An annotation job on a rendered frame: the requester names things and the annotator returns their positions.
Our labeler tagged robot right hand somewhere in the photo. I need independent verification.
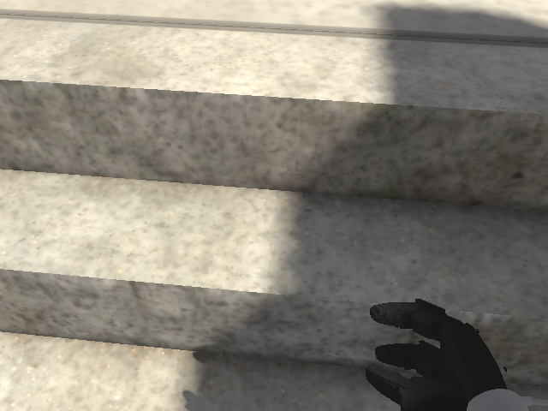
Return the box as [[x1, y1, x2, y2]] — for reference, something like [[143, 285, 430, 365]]
[[366, 299, 507, 411]]

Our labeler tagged right robot forearm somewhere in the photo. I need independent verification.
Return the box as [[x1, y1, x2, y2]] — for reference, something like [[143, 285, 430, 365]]
[[467, 389, 528, 411]]

